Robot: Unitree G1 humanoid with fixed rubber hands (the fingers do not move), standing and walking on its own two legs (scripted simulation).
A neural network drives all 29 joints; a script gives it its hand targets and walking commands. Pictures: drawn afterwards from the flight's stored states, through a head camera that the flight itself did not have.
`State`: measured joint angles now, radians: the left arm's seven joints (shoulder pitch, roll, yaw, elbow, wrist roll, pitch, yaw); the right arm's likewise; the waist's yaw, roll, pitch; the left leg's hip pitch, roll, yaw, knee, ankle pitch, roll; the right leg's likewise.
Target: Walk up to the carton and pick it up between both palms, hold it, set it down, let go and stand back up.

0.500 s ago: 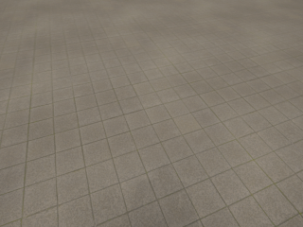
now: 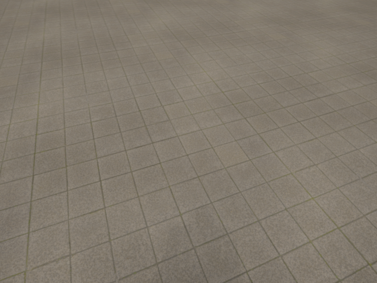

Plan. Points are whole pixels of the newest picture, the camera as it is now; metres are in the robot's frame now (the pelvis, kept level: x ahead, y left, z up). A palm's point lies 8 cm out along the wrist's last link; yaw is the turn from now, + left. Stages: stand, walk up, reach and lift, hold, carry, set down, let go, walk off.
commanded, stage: stand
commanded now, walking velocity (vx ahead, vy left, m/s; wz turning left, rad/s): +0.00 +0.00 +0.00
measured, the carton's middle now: out of the picture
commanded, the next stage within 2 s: walk up in 0.38 s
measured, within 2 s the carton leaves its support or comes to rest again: neither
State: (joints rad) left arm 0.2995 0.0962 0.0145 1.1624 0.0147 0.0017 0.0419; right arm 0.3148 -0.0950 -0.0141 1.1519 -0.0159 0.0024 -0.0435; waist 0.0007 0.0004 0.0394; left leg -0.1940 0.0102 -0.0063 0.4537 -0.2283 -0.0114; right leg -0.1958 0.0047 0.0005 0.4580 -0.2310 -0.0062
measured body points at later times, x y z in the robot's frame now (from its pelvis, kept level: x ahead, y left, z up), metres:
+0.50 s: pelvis +0.00 +0.00 +0.00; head +0.01 +0.00 +0.45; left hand -0.03 +0.20 -0.16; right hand -0.03 -0.20 -0.16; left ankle +0.01 +0.13 -0.74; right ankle +0.01 -0.12 -0.74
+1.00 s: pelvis +0.01 +0.09 -0.02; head +0.01 +0.13 +0.42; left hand +0.02 +0.40 -0.17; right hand +0.17 -0.16 -0.13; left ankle +0.00 +0.24 -0.74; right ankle +0.02 -0.07 -0.69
